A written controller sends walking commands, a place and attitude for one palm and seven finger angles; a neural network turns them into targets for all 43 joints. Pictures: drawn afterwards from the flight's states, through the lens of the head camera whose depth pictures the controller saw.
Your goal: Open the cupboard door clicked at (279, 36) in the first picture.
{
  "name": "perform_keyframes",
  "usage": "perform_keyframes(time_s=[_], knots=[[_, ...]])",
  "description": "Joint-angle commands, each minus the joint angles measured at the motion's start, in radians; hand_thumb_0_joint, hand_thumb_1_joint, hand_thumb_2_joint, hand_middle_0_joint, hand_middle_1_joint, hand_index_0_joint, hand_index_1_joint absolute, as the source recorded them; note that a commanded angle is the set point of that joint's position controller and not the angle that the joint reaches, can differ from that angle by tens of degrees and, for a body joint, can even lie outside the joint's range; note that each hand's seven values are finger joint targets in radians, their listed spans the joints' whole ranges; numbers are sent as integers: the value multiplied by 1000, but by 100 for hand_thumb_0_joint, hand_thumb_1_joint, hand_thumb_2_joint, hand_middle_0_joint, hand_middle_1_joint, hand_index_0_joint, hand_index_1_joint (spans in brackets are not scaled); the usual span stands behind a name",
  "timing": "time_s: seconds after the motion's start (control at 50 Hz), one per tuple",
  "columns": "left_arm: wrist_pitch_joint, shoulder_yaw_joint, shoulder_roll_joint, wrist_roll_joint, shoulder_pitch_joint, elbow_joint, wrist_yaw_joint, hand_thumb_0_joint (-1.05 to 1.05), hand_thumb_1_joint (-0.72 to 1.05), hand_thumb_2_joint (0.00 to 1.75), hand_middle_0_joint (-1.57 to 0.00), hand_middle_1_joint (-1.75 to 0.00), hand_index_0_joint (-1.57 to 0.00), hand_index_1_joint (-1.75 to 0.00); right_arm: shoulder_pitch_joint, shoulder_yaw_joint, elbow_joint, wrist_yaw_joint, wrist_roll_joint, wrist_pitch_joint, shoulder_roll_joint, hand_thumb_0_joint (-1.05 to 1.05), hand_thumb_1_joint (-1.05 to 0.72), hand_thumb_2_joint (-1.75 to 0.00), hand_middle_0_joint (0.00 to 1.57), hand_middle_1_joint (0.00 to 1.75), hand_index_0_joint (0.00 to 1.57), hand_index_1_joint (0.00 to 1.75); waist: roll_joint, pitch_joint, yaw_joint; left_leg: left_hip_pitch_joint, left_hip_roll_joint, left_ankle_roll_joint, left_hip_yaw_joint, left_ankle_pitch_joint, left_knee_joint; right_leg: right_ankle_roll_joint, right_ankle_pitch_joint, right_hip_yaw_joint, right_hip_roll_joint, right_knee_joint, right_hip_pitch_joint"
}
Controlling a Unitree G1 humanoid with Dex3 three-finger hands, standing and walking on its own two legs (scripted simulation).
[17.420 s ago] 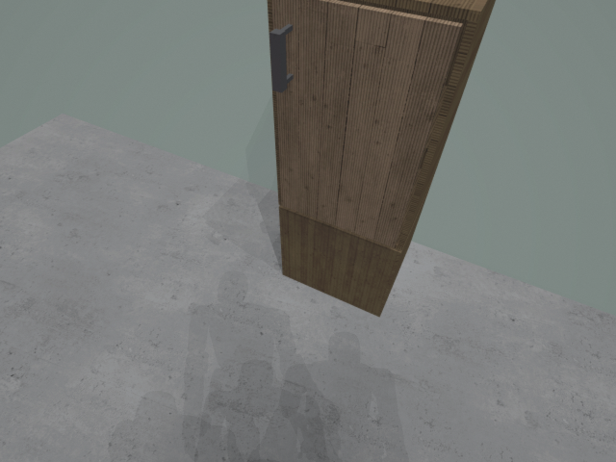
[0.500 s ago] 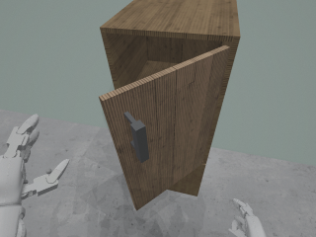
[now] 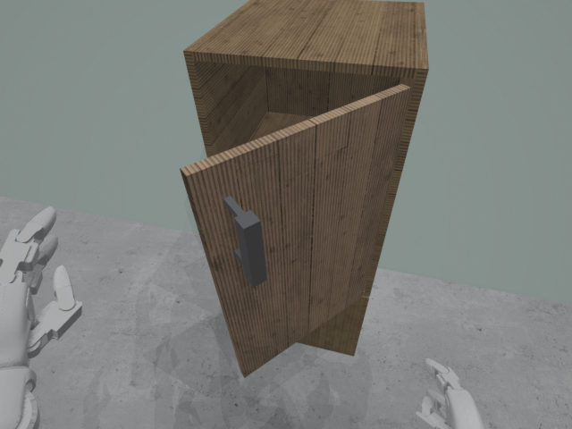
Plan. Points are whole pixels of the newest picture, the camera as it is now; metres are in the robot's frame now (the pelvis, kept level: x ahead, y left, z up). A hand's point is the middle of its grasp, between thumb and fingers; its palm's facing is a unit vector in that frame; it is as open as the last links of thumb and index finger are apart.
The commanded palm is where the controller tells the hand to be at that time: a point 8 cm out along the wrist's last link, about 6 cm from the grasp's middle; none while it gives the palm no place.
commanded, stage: draw the hand back to the body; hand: left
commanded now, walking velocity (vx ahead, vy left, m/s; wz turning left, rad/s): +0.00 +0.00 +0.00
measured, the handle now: (243, 241) +0.32 +0.11 +0.13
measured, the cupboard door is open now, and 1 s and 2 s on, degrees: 50 50 50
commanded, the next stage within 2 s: step back with the hand held close in 0.02 s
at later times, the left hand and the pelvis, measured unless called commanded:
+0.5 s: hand (57, 327) +0.16 +0.27 +0.14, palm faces +0.31 -0.79 -0.53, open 7.4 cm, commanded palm +0.11 +0.32 +0.17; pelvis -0.04 +0.02 -0.01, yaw -2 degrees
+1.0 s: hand out of the picture +0.08 +0.30 +0.16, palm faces +0.46 -0.75 -0.48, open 7.4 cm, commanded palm +0.01 +0.33 +0.17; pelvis -0.12 +0.03 -0.02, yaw +1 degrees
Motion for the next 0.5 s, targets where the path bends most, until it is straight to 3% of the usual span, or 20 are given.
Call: perform_keyframes(time_s=[0.0, 0.1, 0.12, 0.14, 0.16, 0.18, 0.2, 0.24, 0.26, 0.3, 0.34, 0.4, 0.48], knots=[[-67, 123, 186, -1, -98, -221, 26, 0, 90, 90, -20, -30, -20, -30, -133, -38, -164, -4, 4, -62, -100, 0, -90, -90, 20, 30, 20, 30, 15, -60, -5, -107, -5, 16, -9, 239, -61, -6, 109, 47, -19, -60, 76], [-70, 121, 187, -1, -105, -206, 25, 0, 90, 90, -20, -30, -20, -30, -137, -39, -161, -4, 4, -70, -103, 0, -90, -90, 20, 30, 20, 30, -4, -40, -6, -117, -4, 19, -13, 192, -68, -5, 56, 51, -19, -75, 62], [-83, 152, 237, 1, -207, -293, 32, 0, 90, 90, -20, -30, -20, -30, -143, -40, -162, -6, 7, -76, -107, 0, -90, -90, 20, 30, 20, 30, 21, -79, -8, -103, -7, 19, -17, 194, -64, -7, 61, 56, -18, -73, 75], [-123, 282, 343, -3, -245, -287, 39, 0, 90, 90, -20, -30, -20, -30, -106, -32, -199, -6, 19, -52, -122, 0, -90, -90, 20, 30, 20, 30, -50, 31, -59, -186, 1, 39, -28, 106, -37, -4, 68, 157, -60, -133, -55], [-140, 273, 333, 5, -237, -250, 32, 0, 90, 90, -20, -30, -20, -30, -103, -32, -183, -7, 14, -33, -110, 0, -90, -90, 20, 30, 20, 30, -57, 29, -58, -194, -6, 41, -45, 78, -26, -10, 49, 160, -81, -145, -61], [-129, 219, 259, 3, -111, -173, 23, 0, 90, 90, -20, -30, -20, -30, -115, -37, -178, -6, 12, -22, -106, 0, -90, -90, 20, 30, 20, 30, -109, 27, -62, -173, -3, 42, -45, 107, -11, -8, 59, 158, -87, -150, -83], [-127, 180, 219, 6, -61, -186, 15, 0, 90, 90, -20, -30, -20, -30, -113, -42, -188, -2, 10, -13, -117, 0, -90, -90, 20, 30, 20, 30, -90, -8, -65, -158, 1, 40, -35, 145, -3, -7, 100, 149, -90, -134, -81], [-133, 157, 197, 6, -11, -211, 11, 0, 90, 90, -20, -30, -20, -30, -108, -51, -203, -1, 9, -3, -132, 0, -90, -90, 20, 30, 20, 30, -31, -84, -67, -155, 15, 35, -32, 213, -3, -6, 203, 131, -95, -77, -46], [-137, 155, 194, 5, 14, -229, 12, 0, 90, 90, -20, -30, -20, -30, -113, -54, -208, -5, 8, 0, -135, 0, -90, -90, 20, 30, 20, 30, 24, -117, -63, -158, 21, 31, -34, 256, -10, -5, 258, 115, -96, -45, -17], [-136, 167, 208, 6, 59, -263, 17, 0, 90, 90, -20, -30, -20, -30, -102, -61, -224, -3, 10, 12, -141, 0, -90, -90, 20, 30, 20, 30, 14, -174, -63, -180, 38, 27, -42, 323, -10, 3, 318, 105, -86, 9, 15], [-137, 203, 241, 6, 76, -299, 23, 0, 90, 90, -20, -30, -20, -30, -103, -69, -239, -6, 13, 23, -137, 0, -90, -90, 20, 30, 20, 30, -48, -208, -61, -200, 48, 25, -47, 355, 0, 9, 362, 101, -84, 45, 29], [-140, 246, 272, 6, 105, -335, 33, 0, 90, 90, -20, -30, -20, -30, -103, -77, -257, -10, 16, 37, -131, 0, -90, -90, 20, 30, 20, 30, -54, -218, -59, -246, 54, 20, -64, 369, 5, 7, 389, 105, -82, 96, 32], [-151, 264, 278, 9, 108, -362, 40, 0, 90, 90, -20, -30, -20, -30, -106, -79, -273, -17, 13, 40, -130, 0, -90, -90, 20, 30, 20, 30, 16, -176, -57, -340, 78, 32, -88, 326, -25, 18, 350, 101, -66, 169, 25]])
